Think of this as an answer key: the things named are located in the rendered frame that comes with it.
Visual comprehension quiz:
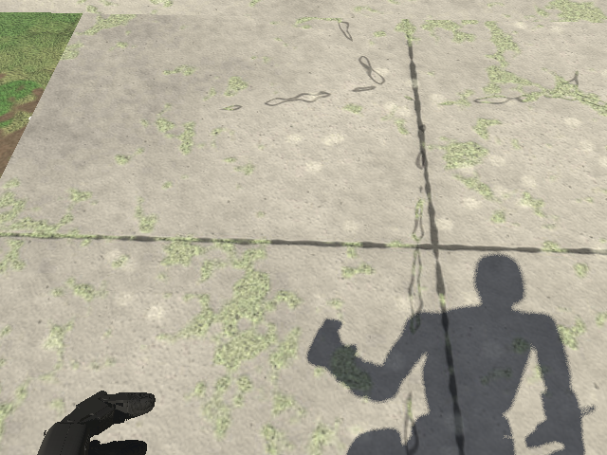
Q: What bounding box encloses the robot left hand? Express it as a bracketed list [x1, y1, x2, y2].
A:
[37, 391, 156, 455]

